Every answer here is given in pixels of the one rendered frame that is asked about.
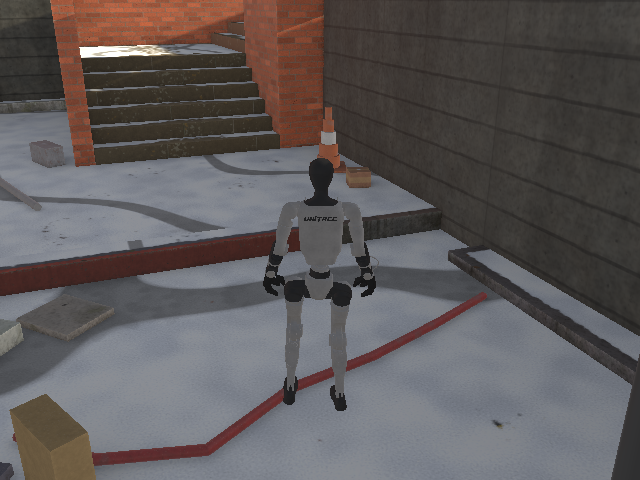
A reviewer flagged right robot hand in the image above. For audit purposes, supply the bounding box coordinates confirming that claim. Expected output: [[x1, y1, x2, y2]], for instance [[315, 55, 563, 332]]
[[353, 276, 376, 297]]

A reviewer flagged robot right shin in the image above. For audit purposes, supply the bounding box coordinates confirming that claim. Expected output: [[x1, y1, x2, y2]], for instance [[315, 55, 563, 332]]
[[331, 332, 347, 398]]

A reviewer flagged robot left forearm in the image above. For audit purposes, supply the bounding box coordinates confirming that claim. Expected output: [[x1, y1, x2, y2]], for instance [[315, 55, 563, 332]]
[[265, 240, 283, 278]]

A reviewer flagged left robot upper arm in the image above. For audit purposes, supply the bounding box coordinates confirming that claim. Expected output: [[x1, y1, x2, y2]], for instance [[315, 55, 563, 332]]
[[273, 201, 300, 256]]

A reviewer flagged right robot upper arm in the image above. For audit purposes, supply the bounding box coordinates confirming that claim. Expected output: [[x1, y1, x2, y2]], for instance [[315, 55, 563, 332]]
[[342, 202, 366, 257]]

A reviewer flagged left robot hand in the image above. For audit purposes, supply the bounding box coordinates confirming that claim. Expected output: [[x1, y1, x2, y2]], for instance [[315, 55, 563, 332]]
[[263, 274, 285, 296]]

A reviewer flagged left robot foot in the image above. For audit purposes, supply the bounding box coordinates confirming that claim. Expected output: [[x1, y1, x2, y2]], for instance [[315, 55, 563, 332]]
[[283, 376, 298, 405]]

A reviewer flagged robot right forearm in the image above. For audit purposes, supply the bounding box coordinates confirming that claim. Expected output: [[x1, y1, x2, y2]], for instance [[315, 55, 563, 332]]
[[355, 242, 374, 280]]

